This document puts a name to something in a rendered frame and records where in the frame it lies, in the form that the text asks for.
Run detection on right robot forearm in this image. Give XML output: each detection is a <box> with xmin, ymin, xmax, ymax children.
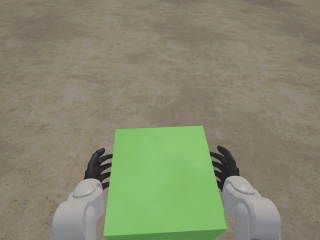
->
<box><xmin>222</xmin><ymin>175</ymin><xmax>281</xmax><ymax>240</ymax></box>

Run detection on left robot forearm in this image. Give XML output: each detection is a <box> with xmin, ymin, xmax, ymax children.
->
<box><xmin>51</xmin><ymin>178</ymin><xmax>105</xmax><ymax>240</ymax></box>

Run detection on robot right hand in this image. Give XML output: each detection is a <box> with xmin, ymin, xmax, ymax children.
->
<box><xmin>209</xmin><ymin>145</ymin><xmax>240</xmax><ymax>192</ymax></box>

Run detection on robot left hand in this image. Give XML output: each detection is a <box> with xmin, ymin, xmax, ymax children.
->
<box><xmin>84</xmin><ymin>148</ymin><xmax>113</xmax><ymax>190</ymax></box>

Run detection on carton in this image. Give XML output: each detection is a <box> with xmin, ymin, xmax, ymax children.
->
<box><xmin>103</xmin><ymin>125</ymin><xmax>228</xmax><ymax>240</ymax></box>

